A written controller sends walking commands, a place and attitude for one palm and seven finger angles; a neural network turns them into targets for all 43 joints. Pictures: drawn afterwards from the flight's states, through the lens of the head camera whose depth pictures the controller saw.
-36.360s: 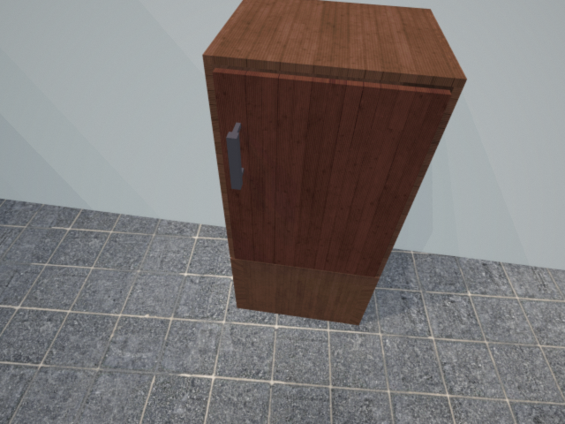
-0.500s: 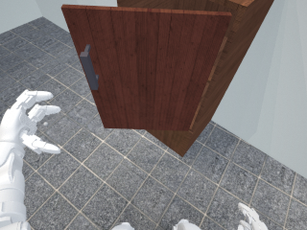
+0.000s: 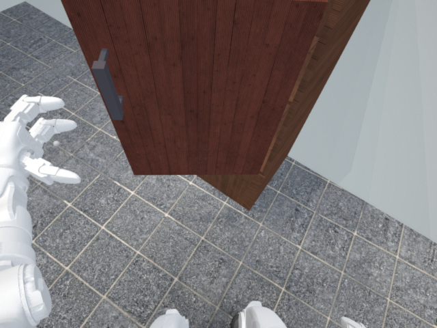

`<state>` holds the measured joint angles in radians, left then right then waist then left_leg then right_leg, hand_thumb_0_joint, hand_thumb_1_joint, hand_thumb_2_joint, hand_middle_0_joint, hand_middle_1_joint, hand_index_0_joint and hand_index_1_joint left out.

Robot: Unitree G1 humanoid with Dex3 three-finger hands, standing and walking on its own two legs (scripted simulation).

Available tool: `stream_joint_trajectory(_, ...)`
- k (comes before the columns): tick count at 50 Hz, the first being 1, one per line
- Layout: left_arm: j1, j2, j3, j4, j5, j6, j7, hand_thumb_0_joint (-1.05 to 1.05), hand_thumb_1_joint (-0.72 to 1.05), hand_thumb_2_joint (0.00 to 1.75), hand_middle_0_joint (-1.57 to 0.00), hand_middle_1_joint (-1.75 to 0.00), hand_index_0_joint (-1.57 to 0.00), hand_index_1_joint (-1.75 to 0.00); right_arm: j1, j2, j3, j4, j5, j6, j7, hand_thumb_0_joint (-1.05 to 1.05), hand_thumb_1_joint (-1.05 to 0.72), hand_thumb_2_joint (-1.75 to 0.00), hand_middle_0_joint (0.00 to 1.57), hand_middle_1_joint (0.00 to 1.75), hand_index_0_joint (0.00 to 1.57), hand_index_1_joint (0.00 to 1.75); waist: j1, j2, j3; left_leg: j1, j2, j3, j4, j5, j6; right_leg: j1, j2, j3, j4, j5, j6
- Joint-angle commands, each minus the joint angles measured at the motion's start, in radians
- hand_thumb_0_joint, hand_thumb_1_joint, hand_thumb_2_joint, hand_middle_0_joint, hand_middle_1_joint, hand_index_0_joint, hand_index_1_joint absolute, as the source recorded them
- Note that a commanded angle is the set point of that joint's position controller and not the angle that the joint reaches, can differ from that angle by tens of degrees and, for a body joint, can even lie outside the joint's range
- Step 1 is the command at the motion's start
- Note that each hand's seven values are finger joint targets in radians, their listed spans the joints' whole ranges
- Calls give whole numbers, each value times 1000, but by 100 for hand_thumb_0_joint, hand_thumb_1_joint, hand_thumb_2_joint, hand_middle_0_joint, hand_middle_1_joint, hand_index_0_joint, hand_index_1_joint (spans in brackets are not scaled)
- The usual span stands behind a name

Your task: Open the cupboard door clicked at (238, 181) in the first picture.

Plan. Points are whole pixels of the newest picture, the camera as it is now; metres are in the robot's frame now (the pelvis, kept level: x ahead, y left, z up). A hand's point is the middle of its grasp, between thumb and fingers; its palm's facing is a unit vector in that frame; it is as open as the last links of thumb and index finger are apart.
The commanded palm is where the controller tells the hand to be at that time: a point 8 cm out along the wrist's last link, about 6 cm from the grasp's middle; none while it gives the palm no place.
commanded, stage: move the hooked fingers beside the handle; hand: left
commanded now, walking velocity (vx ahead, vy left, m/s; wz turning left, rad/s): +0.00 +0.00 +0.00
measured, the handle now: (111, 86) +0.56 +0.22 +0.07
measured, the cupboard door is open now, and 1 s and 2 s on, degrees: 38 38 38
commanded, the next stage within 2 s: slide the fingers in behind the handle in 1.48 s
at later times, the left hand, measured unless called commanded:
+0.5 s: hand (73, 113) +0.48 +0.27 +0.07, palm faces +0.05 -1.00 -0.01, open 14.0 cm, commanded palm +0.46 +0.32 +0.07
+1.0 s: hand (78, 103) +0.52 +0.28 +0.06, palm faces +0.04 -1.00 -0.02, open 14.0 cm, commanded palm +0.49 +0.32 +0.06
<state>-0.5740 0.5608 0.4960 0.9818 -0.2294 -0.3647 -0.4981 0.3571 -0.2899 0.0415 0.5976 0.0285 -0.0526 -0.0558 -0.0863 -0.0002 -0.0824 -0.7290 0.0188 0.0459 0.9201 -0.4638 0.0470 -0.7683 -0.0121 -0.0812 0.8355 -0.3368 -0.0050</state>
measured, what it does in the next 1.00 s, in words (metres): stands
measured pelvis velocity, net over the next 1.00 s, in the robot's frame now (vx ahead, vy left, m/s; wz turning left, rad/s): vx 0.01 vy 0.00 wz -0.04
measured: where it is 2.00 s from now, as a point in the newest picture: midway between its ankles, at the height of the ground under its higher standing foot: outside the picture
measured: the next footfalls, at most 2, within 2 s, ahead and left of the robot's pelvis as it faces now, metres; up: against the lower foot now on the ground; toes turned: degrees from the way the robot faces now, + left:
none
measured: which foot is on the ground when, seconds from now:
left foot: down 0.00-1.00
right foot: down 0.00-1.00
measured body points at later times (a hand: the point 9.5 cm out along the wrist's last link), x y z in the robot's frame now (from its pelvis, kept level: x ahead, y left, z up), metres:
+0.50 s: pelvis +0.00 +0.00 -0.01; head +0.13 +0.03 +0.42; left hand +0.47 +0.33 +0.07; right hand +0.01 -0.27 -0.11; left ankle -0.01 +0.08 -0.69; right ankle +0.04 -0.12 -0.69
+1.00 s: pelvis +0.01 +0.00 -0.01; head +0.17 +0.03 +0.41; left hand +0.51 +0.33 +0.06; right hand -0.01 -0.27 -0.10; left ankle -0.01 +0.08 -0.69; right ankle +0.04 -0.12 -0.69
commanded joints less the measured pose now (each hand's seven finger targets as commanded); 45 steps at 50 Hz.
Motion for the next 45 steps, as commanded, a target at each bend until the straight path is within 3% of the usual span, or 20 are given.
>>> stream_joint_trajectory(1, -406, 299, 27, -162, -7, -71, 4, 0, -50, 30, -30, -120, -30, -120, 105, -177, -74, -72, -6, -7, -16, 0, -90, -90, 20, 30, 20, 30, -7, 138, -368, 212, 8, -98, -125, 418, -45, 153, 37, 37, -45, 195, -22)
stream_joint_trajectory(3, -447, 334, 47, -133, 1, -76, 7, 0, -50, 30, -30, -120, -30, -120, 120, -184, -74, -63, -7, 4, -18, 0, -90, -90, 20, 30, 20, 30, -12, 126, -387, 211, 10, -102, -117, 426, -44, 151, 40, 39, -39, 197, -22)
stream_joint_trajectory(5, -479, 304, 14, -111, 8, -75, 11, 0, -50, 30, -30, -120, -30, -120, 123, -181, -70, -59, -9, 12, -15, 0, -90, -90, 20, 30, 20, 30, -21, 140, -383, 214, 9, -106, -112, 427, -46, 129, 38, 35, -37, 190, -21)
stream_joint_trajectory(8, -525, 358, 40, -88, 23, -78, 19, 0, -50, 30, -30, -120, -30, -120, 141, -189, -69, -53, -13, 27, -16, 0, -90, -90, 20, 30, 20, 30, -25, 140, -404, 214, 14, -113, -103, 453, -49, 122, 41, 34, -27, 196, -21)
stream_joint_trajectory(12, -553, 343, 27, -97, 28, -84, 34, 0, -50, 30, -30, -120, -30, -120, 158, -186, -71, -48, -19, 45, -8, 0, -90, -90, 20, 30, 20, 30, -30, 183, -444, 264, 19, -123, -83, 554, -61, 90, 44, 27, -16, 220, -22)
stream_joint_trajectory(13, -549, 395, 69, -88, 35, -84, 39, 0, -50, 30, -30, -120, -30, -120, 168, -192, -74, -43, -21, 53, -7, 0, -90, -90, 20, 30, 20, 30, -22, 164, -467, 268, 23, -127, -80, 575, -64, 106, 46, 28, -14, 234, -20)
stream_joint_trajectory(14, -546, 364, 43, -80, 36, -81, 38, 0, -50, 30, -30, -120, -30, -120, 167, -187, -73, -47, -19, 59, -6, 0, -90, -90, 20, 30, 20, 30, -30, 177, -468, 265, 21, -121, -77, 579, -63, 105, 45, 30, -15, 241, -17)
stream_joint_trajectory(16, -553, 383, 55, -38, 40, -69, 42, 0, -50, 30, -30, -120, -30, -120, 169, -191, -69, -45, -21, 68, -3, 0, -90, -90, 20, 30, 20, 30, -34, 137, -426, 203, 19, -112, -79, 508, -52, 117, 45, 30, -19, 230, -15)
stream_joint_trajectory(18, -582, 414, 63, -45, 55, -71, 45, 0, -50, 30, -30, -120, -30, -120, 180, -191, -67, -49, -22, 78, -6, 0, -90, -90, 20, 30, 20, 30, -37, 167, -447, 206, 17, -108, -76, 527, -47, 126, 47, 37, -16, 248, -17)
stream_joint_trajectory(20, -598, 398, 46, -11, 61, -65, 48, 0, -50, 30, -30, -120, -30, -120, 186, -191, -66, -45, -22, 85, -5, 0, -90, -90, 20, 30, 20, 30, -55, 137, -424, 178, 17, -103, -71, 484, -38, 114, 48, 40, -21, 239, -13)
stream_joint_trajectory(21, -613, 437, 71, -2, 62, -67, 53, 0, -50, 30, -30, -120, -30, -120, 186, -196, -66, -44, -24, 87, -6, 0, -90, -90, 20, 30, 20, 30, -54, 133, -415, 148, 15, -101, -71, 453, -35, 129, 46, 44, -22, 237, -13)
stream_joint_trajectory(24, -635, 468, 81, -12, 72, -78, 48, 0, -50, 30, -30, -120, -30, -120, 198, -198, -64, -47, -28, 94, -7, 0, -90, -90, 20, 30, 20, 30, -55, 178, -465, 174, 15, -100, -63, 486, -36, 136, 49, 46, -14, 257, -16)
stream_joint_trajectory(26, -651, 477, 81, 19, 76, -73, 44, 0, -50, 30, -30, -120, -30, -120, 206, -201, -62, -42, -29, 99, -6, 0, -90, -90, 20, 30, 20, 30, -65, 160, -450, 154, 17, -104, -57, 474, -33, 128, 50, 44, -13, 252, -15)
stream_joint_trajectory(28, -667, 462, 57, 31, 81, -70, 33, 0, -50, 30, -30, -120, -30, -120, 217, -200, -58, -39, -29, 106, -6, 0, -90, -90, 20, 30, 20, 30, -72, 201, -456, 187, 20, -107, -54, 517, -39, 102, 52, 42, -12, 256, -16)
stream_joint_trajectory(31, -697, 504, 76, 68, 83, -52, 34, 0, -50, 30, -30, -120, -30, -120, 223, -208, -56, -37, -30, 112, -8, 0, -90, -90, 20, 30, 20, 30, -89, 159, -434, 122, 18, -102, -45, 452, -25, 111, 52, 49, -18, 248, -12)
stream_joint_trajectory(34, -749, 546, 79, 86, 103, -43, 36, 0, -50, 30, -30, -120, -30, -120, 235, -213, -50, -38, -32, 119, -12, 0, -90, -90, 20, 30, 20, 30, -103, 172, -432, 106, 18, -105, -36, 442, -23, 97, 52, 49, -11, 244, -12)
stream_joint_trajectory(35, -744, 518, 53, 97, 107, -39, 35, 0, -50, 30, -30, -120, -30, -120, 239, -209, -47, -42, -31, 121, -8, 0, -90, -90, 20, 30, 20, 30, -106, 187, -434, 108, 17, -105, -36, 436, -23, 87, 53, 48, -12, 235, -12)
stream_joint_trajectory(39, -729, 506, 57, 60, 99, -49, 27, 0, -50, 30, -30, -120, -30, -120, 253, -210, -54, -44, -38, 131, -1, 0, -90, -90, 20, 30, 20, 30, -98, 243, -505, 198, 27, -119, -21, 551, -41, 55, 56, 36, 3, 264, -15)
stream_joint_trajectory(41, -696, 544, 99, 52, 95, -47, 31, 0, -50, 30, -30, -120, -30, -120, 257, -215, -60, -52, -40, 134, 2, 0, -90, -90, 20, 30, 20, 30, -85, 193, -530, 174, 27, -118, -20, 554, -35, 99, 58, 37, 6, 287, -14)
stream_joint_trajectory(45, -659, 542, 106, 14, 99, -42, 38, 0, -50, 30, -30, -120, -30, -120, 260, -209, -62, -64, -39, 143, 12, 0, -90, -90, 20, 30, 20, 30, -71, 220, -535, 182, 27, -108, -23, 587, -32, 120, 63, 41, 4, 320, -14)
